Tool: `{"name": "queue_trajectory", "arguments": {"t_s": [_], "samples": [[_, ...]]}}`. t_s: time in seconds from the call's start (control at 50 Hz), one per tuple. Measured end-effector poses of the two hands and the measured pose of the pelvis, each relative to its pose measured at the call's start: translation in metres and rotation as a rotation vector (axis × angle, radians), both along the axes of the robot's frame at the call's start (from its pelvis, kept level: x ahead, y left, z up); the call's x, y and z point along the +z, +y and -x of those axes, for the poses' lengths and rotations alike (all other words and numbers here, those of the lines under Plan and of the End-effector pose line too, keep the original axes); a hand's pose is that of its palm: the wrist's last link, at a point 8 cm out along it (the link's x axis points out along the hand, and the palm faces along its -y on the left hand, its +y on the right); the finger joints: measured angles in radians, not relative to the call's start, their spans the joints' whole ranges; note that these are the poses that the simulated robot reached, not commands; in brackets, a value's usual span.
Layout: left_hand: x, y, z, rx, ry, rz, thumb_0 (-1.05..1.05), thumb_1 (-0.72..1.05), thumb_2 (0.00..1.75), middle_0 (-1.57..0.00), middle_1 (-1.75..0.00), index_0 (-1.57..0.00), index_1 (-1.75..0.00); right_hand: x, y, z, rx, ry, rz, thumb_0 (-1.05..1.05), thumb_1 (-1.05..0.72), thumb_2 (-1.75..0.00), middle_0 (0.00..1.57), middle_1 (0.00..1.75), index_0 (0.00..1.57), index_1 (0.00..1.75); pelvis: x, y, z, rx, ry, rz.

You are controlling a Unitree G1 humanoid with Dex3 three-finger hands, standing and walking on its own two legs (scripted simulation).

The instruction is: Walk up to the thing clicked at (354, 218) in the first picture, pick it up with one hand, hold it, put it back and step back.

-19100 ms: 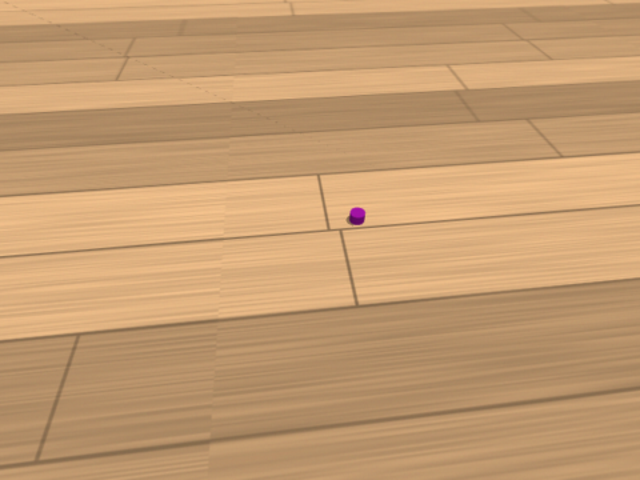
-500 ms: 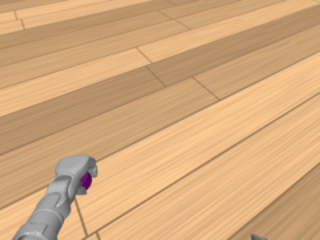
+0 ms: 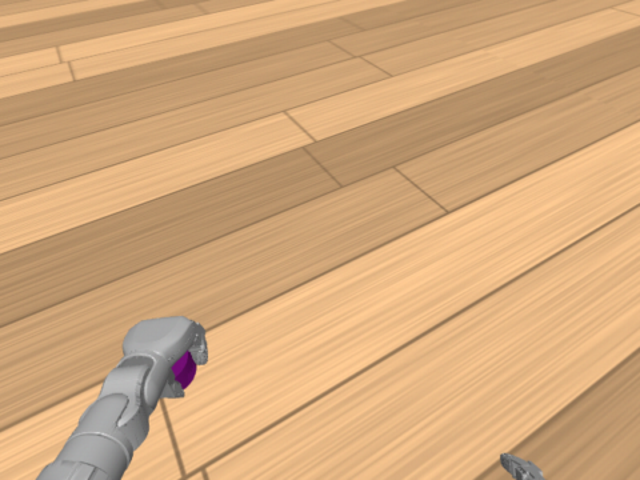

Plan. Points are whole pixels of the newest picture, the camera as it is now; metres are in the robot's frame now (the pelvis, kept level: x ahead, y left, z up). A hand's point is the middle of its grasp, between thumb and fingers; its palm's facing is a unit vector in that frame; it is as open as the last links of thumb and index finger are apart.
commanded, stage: hold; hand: left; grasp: from above
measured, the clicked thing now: (169, 366) +0.31 +0.25 -0.08
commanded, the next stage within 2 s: crouch in 1.16 s
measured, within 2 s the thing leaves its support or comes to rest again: neither
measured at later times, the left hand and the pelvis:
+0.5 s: hand (167, 381) +0.27 +0.22 -0.03, palm faces -0.45 -0.07 -0.89, open 7.1 cm; pelvis -0.02 +0.00 +0.01, yaw +0 degrees
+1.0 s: hand (167, 375) +0.28 +0.23 -0.03, palm faces -0.47 -0.07 -0.88, open 7.1 cm; pelvis -0.01 +0.00 +0.01, yaw +0 degrees
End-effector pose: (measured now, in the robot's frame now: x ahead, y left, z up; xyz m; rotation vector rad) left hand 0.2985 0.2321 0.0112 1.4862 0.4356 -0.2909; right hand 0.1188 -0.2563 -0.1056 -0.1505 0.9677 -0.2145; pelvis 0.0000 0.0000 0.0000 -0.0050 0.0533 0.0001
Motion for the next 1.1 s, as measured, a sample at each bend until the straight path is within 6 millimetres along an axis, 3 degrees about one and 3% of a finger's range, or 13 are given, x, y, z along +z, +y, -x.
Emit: {"name": "queue_trajectory", "arguments": {"t_s": [0.3, 0.72, 1.1], "samples": [[0.008, -0.007, 0.023, -0.018, 0.009, 0.008, -0.01, 0.27, 0.36, -0.56, -0.56, -0.94, -0.63, 0.003, 0.004, 0.004, 0.019, -0.039, -0.011, 0.01, -0.89, -0.9, 0.2, 0.3, 0.2, 0.3, 0.003, -0.002, 0.016, -0.001, -0.037, -0.005], [0.021, -0.005, 0.016, -0.026, 0.005, 0.008, 0.0, 0.24, 0.4, -0.57, -0.56, -0.94, -0.66, 0.009, 0.006, -0.003, 0.018, -0.056, -0.007, 0.01, -0.9, -0.9, 0.2, 0.3, 0.2, 0.3, 0.007, -0.002, 0.015, -0.005, -0.05, -0.007], [0.017, -0.004, 0.01, -0.023, 0.013, 0.011, 0.0, 0.23, 0.42, -0.58, -0.54, -0.95, -0.66, 0.008, 0.005, -0.01, 0.012, -0.031, -0.006, 0.01, -0.9, -0.9, 0.2, 0.3, 0.2, 0.3, 0.008, -0.002, 0.005, -0.003, -0.041, -0.007]]}}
